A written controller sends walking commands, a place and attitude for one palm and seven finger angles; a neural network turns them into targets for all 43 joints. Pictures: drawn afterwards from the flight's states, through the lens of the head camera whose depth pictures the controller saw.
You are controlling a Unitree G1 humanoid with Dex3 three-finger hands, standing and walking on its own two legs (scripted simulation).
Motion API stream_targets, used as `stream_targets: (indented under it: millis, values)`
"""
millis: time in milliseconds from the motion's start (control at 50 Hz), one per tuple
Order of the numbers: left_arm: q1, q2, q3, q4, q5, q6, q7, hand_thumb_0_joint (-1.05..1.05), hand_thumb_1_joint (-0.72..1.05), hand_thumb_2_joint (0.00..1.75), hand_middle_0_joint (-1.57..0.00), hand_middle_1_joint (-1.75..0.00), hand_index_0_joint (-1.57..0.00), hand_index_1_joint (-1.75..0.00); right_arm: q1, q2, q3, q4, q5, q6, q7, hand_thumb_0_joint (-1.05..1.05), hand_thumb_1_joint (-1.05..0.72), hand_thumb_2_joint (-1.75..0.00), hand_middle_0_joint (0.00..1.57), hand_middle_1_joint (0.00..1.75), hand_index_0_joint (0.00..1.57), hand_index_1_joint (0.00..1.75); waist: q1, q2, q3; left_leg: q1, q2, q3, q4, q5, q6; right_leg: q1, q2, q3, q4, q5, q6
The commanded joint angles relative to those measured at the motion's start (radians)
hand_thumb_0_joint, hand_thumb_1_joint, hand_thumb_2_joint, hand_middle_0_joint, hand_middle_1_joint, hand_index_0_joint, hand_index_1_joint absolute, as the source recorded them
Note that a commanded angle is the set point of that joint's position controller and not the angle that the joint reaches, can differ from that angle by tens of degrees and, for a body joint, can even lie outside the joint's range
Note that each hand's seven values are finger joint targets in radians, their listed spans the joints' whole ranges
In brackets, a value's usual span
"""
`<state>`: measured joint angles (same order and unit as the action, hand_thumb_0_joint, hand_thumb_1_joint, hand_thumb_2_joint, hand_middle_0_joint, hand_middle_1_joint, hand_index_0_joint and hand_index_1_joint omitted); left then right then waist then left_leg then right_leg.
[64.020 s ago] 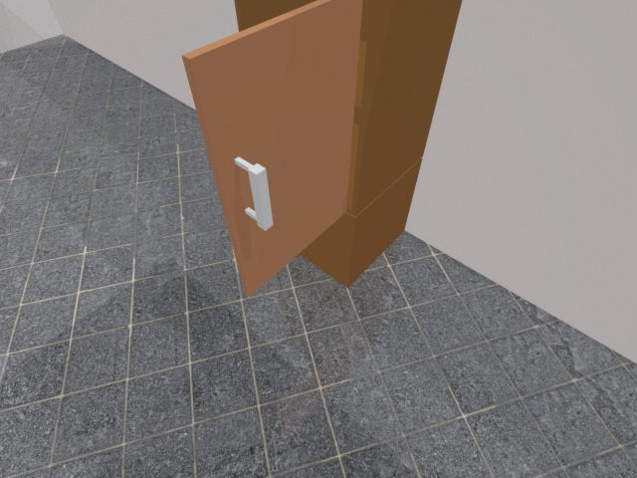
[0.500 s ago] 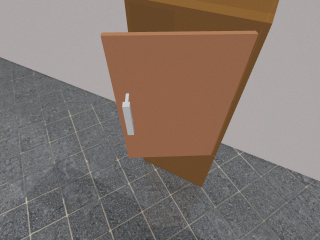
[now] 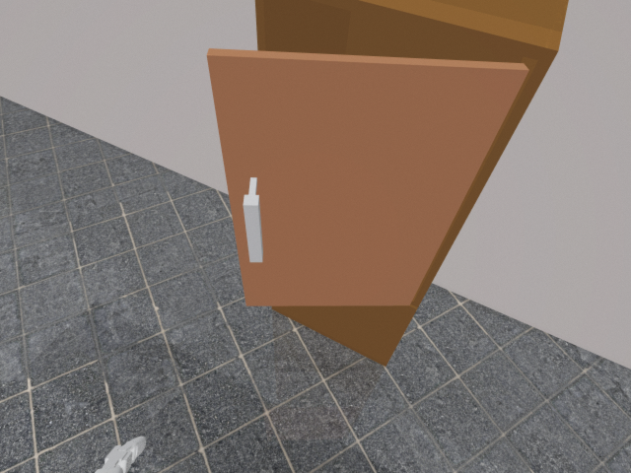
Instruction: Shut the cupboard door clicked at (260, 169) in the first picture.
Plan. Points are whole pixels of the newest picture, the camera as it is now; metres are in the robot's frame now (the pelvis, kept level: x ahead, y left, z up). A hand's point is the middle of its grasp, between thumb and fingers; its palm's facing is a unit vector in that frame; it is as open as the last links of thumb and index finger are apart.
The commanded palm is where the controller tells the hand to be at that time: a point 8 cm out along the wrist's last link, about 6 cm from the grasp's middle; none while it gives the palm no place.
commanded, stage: raise the hand and make a fist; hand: left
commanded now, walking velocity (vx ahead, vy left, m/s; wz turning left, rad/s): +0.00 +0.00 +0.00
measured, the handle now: (255, 221) +0.48 +0.13 +0.00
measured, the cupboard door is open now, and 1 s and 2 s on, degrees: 29 29 29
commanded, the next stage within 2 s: bring the fist close to the handle in 1.84 s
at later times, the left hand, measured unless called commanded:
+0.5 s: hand (170, 443) +0.16 +0.18 -0.02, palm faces +0.18 -0.98 -0.08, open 5.4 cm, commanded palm +0.14 +0.23 -0.04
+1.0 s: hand (178, 402) +0.20 +0.18 -0.03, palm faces +0.03 -1.00 -0.01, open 3.3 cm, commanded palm +0.18 +0.24 -0.01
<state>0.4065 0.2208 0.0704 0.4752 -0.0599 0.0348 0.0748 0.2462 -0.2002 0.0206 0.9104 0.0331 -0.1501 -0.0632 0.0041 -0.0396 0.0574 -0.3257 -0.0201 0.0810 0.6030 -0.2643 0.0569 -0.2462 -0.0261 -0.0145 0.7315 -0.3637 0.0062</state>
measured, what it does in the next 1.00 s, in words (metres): steps on the spot: right foot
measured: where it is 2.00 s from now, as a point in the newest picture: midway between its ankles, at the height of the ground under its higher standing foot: outside the picture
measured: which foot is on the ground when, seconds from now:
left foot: down 0.00-1.00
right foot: up 0.00-0.08, down 0.10-1.00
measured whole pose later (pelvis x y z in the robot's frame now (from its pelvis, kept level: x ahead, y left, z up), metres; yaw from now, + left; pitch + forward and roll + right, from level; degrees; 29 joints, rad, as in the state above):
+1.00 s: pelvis +0.01 +0.00 -0.08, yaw +1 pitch +16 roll -3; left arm 0.49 0.21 0.10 -0.11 -0.27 -0.40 -0.23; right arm 0.22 -0.24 -0.01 0.51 0.02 -0.19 -0.05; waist 0.02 0.03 -0.15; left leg -0.95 -0.03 0.01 1.19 -0.52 0.07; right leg -0.89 0.03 -0.08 1.14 -0.53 -0.03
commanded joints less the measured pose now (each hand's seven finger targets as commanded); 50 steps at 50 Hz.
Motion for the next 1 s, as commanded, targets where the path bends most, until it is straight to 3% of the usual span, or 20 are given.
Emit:
stream_targets:
  millis: [0,40,60,80,120,140,180,220,280,320,360,400,460,520,580,620,680,800,880,980]
  values:
    - [-0.151,-0.048,-0.095,-0.71,-0.09,-0.138,0.042,0.0,0.9,0.9,-0.27,-0.38,-0.27,-0.38,-0.036,-0.165,-0.07,-0.268,0.009,-0.183,0.034,0.0,-0.9,-0.9,0.2,0.3,0.2,0.3,-0.052,0.21,-0.17,0.09,0.112,-0.239,-0.18,0.133,-0.094,-0.303,0.013,-0.043,0.127,-0.03,-0.034]
    - [-0.002,-0.03,-0.018,-0.5,-0.107,-0.23,-0.002,0.0,0.9,0.9,-0.31,-0.42,-0.31,-0.42,-0.079,-0.163,-0.077,-0.312,0.003,-0.208,0.04,0.0,-0.9,-0.9,0.2,0.3,0.2,0.3,-0.029,0.075,0.003,-0.181,0.044,-0.202,-0.041,-0.21,-0.084,-0.368,0.02,-0.076,-0.02,-0.064,-0.042]
    - [0.13,-0.019,0.032,-0.34,-0.115,-0.283,-0.038,0.0,0.9,0.9,-0.33,-0.44,-0.33,-0.44,-0.068,-0.157,-0.081,-0.316,0.006,-0.203,0.047,0.0,-0.9,-0.9,0.2,0.3,0.2,0.3,-0.015,-0.018,0.038,-0.245,0.012,-0.175,0.032,-0.218,-0.089,-0.414,0.022,-0.069,-0.082,-0.137,-0.045]
    - [0.183,-0.043,0.047,-0.277,-0.147,-0.363,-0.091,0.0,0.9,0.9,-0.35,-0.46,-0.35,-0.46,-0.083,-0.15,-0.078,-0.339,0.0,-0.198,0.055,0.0,-0.9,-0.9,0.2,0.3,0.2,0.3,-0.002,-0.169,0.009,-0.325,0.001,-0.151,0.124,-0.209,-0.086,-0.478,0.016,-0.054,-0.061,-0.234,-0.044]
    - [0.199,-0.022,0.102,-0.287,-0.214,-0.521,-0.237,0.0,0.9,0.9,-0.38,-0.5,-0.38,-0.5,-0.11,-0.183,-0.082,-0.386,-0.023,-0.184,0.064,0.0,-0.9,-0.9,0.2,0.3,0.2,0.3,0.018,-0.211,-0.119,-0.434,-0.007,-0.109,0.273,-0.14,-0.077,-0.49,0.005,-0.003,0.025,-0.197,-0.055]
    - [0.181,0.054,0.168,-0.244,-0.235,-0.59,-0.311,0.0,0.9,0.9,-0.4,-0.52,-0.4,-0.52,-0.123,-0.176,-0.099,-0.396,-0.015,-0.182,0.054,0.0,-0.9,-0.9,0.2,0.3,0.2,0.3,0.024,-0.355,-0.114,-0.561,-0.011,-0.098,0.357,-0.193,-0.081,-0.499,-0.018,0.086,0.04,-0.26,-0.037]
    - [0.19,0.08,0.172,-0.226,-0.248,-0.592,-0.382,0.0,0.9,0.9,-0.44,-0.56,-0.44,-0.56,-0.157,-0.181,-0.102,-0.477,0.001,-0.163,0.051,0.0,-0.9,-0.9,0.2,0.3,0.2,0.3,0.045,-0.315,-0.131,-0.664,-0.023,-0.079,0.4,-0.263,-0.07,-0.453,-0.042,0.205,0.026,-0.39,-0.019]
    - [0.112,0.114,0.187,-0.347,-0.255,-0.562,-0.397,0.0,0.9,0.9,-0.47,-0.6,-0.47,-0.6,-0.179,-0.179,-0.1,-0.55,0.016,-0.152,0.05,0.0,-0.9,-0.9,0.2,0.3,0.2,0.3,0.067,-0.091,-0.189,-0.67,-0.037,-0.055,0.424,-0.301,-0.059,-0.451,-0.038,0.24,0.022,-0.536,-0.025]
    - [-0.021,0.183,0.221,-0.701,-0.257,-0.597,-0.325,0.0,0.9,0.9,-0.53,-0.66,-0.53,-0.66,-0.15,-0.162,-0.09,-0.594,0.0,-0.17,0.048,0.0,-0.9,-0.9,0.2,0.3,0.2,0.3,0.077,0.186,-0.375,-0.574,-0.017,-0.098,0.414,-0.316,-0.04,-0.509,0.0,0.198,0.121,-0.491,-0.052]
    - [-0.088,0.162,0.175,-0.911,-0.248,-0.669,-0.261,0.0,0.9,0.9,-0.57,-0.7,-0.57,-0.7,-0.132,-0.145,-0.081,-0.577,-0.007,-0.19,0.041,0.0,-0.9,-0.9,0.2,0.3,0.2,0.3,0.034,0.222,-0.429,-0.493,-0.002,-0.124,0.42,-0.292,-0.028,-0.559,0.023,0.158,0.163,-0.379,-0.056]
    - [-0.113,0.173,0.152,-0.981,-0.235,-0.726,-0.233,0.0,0.9,0.9,-0.6,-0.74,-0.6,-0.74,-0.104,-0.15,-0.073,-0.533,-0.017,-0.206,0.029,0.0,-0.9,-0.9,0.2,0.3,0.2,0.3,-0.009,0.179,-0.411,-0.524,0.006,-0.134,0.475,-0.242,-0.02,-0.601,0.041,0.151,0.194,-0.322,-0.058]
    - [-0.086,0.112,0.08,-0.899,-0.225,-0.749,-0.251,0.0,0.9,0.9,-0.64,-0.78,-0.64,-0.78,-0.097,-0.152,-0.069,-0.494,-0.018,-0.217,0.023,0.0,-0.9,-0.9,0.2,0.3,0.2,0.3,-0.047,0.149,-0.349,-0.567,0.012,-0.144,0.518,-0.221,-0.016,-0.639,0.041,0.145,0.201,-0.292,-0.052]
    - [-0.021,0.104,0.067,-0.711,-0.226,-0.67,-0.323,0.0,0.9,0.9,-0.69,-0.84,-0.69,-0.84,-0.074,-0.169,-0.067,-0.468,-0.011,-0.207,0.009,0.0,-0.9,-0.9,0.2,0.3,0.2,0.3,-0.071,0.06,-0.309,-0.625,0.016,-0.153,0.552,-0.196,-0.01,-0.629,0.041,0.137,0.186,-0.248,-0.028]
    - [0.091,0.098,0.091,-0.604,-0.254,-0.484,-0.397,0.0,0.9,0.9,-0.75,-0.9,-0.75,-0.9,-0.072,-0.171,-0.075,-0.508,0.02,-0.168,-0.005,0.0,-0.9,-0.9,0.2,0.3,0.2,0.3,-0.02,-0.039,-0.369,-0.644,0.013,-0.138,0.522,-0.148,-0.013,-0.485,0.011,0.164,0.139,-0.169,0.005]
    - [0.164,0.146,0.21,-0.68,-0.288,-0.344,-0.394,0.0,0.9,0.9,-0.81,-0.96,-0.81,-0.96,-0.075,-0.146,-0.077,-0.556,0.028,-0.129,-0.007,0.0,-0.9,-0.9,0.2,0.3,0.2,0.3,0.057,-0.026,-0.523,-0.573,0.002,-0.133,0.48,-0.01,-0.021,-0.294,-0.012,0.165,0.157,0.094,0.033]
    - [0.158,0.153,0.257,-0.783,-0.287,-0.34,-0.339,0.0,0.9,0.9,-0.84,-1.0,-0.84,-1.0,-0.075,-0.123,-0.077,-0.566,0.015,-0.112,-0.004,0.0,-0.9,-0.9,0.2,0.3,0.2,0.3,0.073,-0.016,-0.563,-0.514,0.005,-0.136,0.454,0.071,-0.027,-0.249,-0.005,0.127,0.201,0.295,0.039]
    - [0.148,0.111,0.235,-0.838,-0.266,-0.436,-0.25,0.0,0.9,0.9,-0.9,-1.06,-0.9,-1.06,-0.072,-0.101,-0.075,-0.54,-0.005,-0.113,0.004,0.0,-0.9,-0.9,0.2,0.3,0.2,0.3,0.069,0.029,-0.496,-0.464,0.009,-0.139,0.426,0.147,-0.038,-0.302,0.026,0.053,0.26,0.413,-0.003]
    - [0.099,0.029,0.063,-0.745,-0.221,-0.573,-0.279,0.0,0.9,0.9,-1.01,-1.18,-1.01,-1.18,-0.049,-0.152,-0.078,-0.517,-0.025,-0.118,0.02,0.0,-0.9,-0.9,0.2,0.3,0.2,0.3,-0.018,0.07,-0.374,-0.437,0.02,-0.161,0.432,0.079,-0.041,-0.561,0.056,-0.023,0.289,0.147,-0.034]
    - [0.101,0.091,0.093,-0.77,-0.234,-0.53,-0.322,0.0,0.9,0.9,-1.08,-1.26,-1.08,-1.26,-0.044,-0.173,-0.082,-0.554,-0.011,-0.111,0.009,0.0,-0.9,-0.9,0.2,0.3,0.2,0.3,0.002,0.066,-0.436,-0.426,0.019,-0.169,0.391,0.0,-0.039,-0.518,0.057,-0.018,0.252,0.046,-0.041]
    - [0.064,0.146,0.172,-0.902,-0.239,-0.501,-0.247,0.0,0.9,0.9,-1.17,-1.36,-1.17,-1.36,-0.05,-0.157,-0.07,-0.586,-0.011,-0.082,0.001,0.0,-0.9,-0.9,0.2,0.3,0.2,0.3,0.042,0.135,-0.483,-0.344,0.022,-0.187,0.328,0.019,-0.056,-0.479,0.07,-0.044,0.25,0.044,-0.051]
